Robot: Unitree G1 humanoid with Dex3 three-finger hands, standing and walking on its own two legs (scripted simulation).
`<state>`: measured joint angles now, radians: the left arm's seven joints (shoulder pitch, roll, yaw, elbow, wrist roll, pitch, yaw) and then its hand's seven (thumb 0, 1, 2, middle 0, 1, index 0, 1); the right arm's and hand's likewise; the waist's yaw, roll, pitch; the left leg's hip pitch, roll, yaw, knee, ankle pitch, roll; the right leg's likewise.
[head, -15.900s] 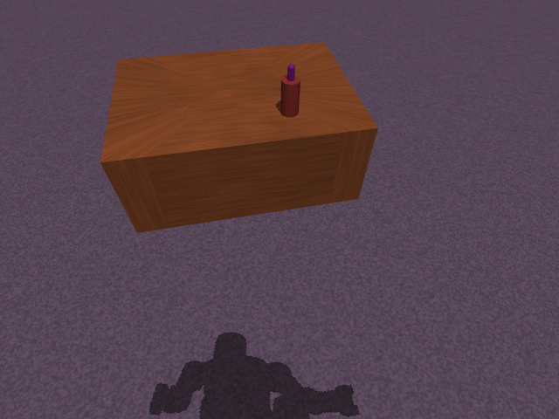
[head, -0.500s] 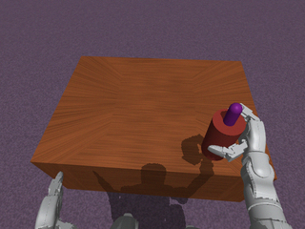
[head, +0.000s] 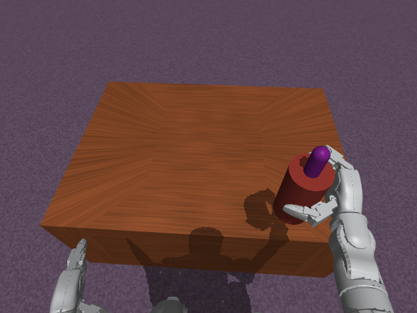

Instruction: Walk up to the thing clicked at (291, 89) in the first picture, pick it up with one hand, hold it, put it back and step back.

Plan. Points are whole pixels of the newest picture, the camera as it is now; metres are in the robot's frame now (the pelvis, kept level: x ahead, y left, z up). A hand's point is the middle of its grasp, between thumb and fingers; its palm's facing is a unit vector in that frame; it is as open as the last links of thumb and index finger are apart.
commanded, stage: hold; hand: right
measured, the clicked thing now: (304, 184) +0.33 -0.14 +0.08
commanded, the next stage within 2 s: none
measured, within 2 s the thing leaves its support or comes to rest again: neither
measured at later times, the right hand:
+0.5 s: hand (316, 182) +0.34 -0.17 +0.07, palm faces +0.07 +1.00 +0.01, open 10.9 cm
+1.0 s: hand (313, 183) +0.33 -0.16 +0.08, palm faces +0.04 +1.00 -0.01, open 10.9 cm
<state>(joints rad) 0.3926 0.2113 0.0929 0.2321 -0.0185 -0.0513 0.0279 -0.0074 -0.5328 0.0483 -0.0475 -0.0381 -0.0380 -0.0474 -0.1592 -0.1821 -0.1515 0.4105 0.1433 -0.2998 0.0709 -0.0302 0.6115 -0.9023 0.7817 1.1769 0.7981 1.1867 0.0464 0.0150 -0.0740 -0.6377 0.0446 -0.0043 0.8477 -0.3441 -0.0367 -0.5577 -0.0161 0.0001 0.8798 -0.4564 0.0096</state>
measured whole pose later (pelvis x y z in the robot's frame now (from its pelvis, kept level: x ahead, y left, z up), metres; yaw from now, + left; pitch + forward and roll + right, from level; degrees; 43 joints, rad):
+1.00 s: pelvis +0.00 +0.00 +0.01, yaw +0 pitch +5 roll +0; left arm 0.34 0.20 0.07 0.37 -0.02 -0.09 0.04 -0.01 -0.52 0.04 -0.05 -0.04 -0.05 -0.05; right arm -0.16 -0.19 -0.15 0.43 0.16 -0.29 0.09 -0.03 0.61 -0.91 0.77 1.19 0.79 1.20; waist 0.04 0.01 -0.06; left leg -0.54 0.04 0.00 0.76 -0.31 -0.03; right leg -0.46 -0.02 0.00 0.79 -0.41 0.01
